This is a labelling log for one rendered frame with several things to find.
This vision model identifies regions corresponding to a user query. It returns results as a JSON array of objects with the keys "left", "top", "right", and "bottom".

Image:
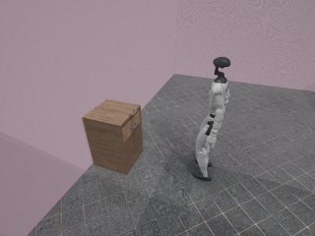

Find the left robot hand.
[{"left": 204, "top": 134, "right": 217, "bottom": 149}]

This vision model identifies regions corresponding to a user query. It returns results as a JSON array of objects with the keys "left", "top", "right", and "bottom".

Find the humanoid robot head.
[{"left": 213, "top": 56, "right": 231, "bottom": 84}]

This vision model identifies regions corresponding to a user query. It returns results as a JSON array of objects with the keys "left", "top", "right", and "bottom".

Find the left robot upper arm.
[{"left": 212, "top": 84, "right": 225, "bottom": 115}]

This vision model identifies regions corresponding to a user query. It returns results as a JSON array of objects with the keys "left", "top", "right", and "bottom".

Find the cabinet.
[{"left": 82, "top": 98, "right": 143, "bottom": 175}]

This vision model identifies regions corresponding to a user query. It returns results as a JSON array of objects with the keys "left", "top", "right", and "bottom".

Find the right robot upper arm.
[{"left": 224, "top": 75, "right": 230, "bottom": 101}]

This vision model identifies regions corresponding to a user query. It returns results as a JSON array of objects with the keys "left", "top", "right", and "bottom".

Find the drawer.
[{"left": 122, "top": 111, "right": 141, "bottom": 142}]

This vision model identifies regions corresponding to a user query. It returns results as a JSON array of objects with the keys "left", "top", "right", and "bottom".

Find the left robot forearm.
[{"left": 210, "top": 109, "right": 223, "bottom": 136}]

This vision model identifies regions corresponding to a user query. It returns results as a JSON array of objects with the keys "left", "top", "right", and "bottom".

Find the robot torso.
[{"left": 207, "top": 81, "right": 228, "bottom": 125}]

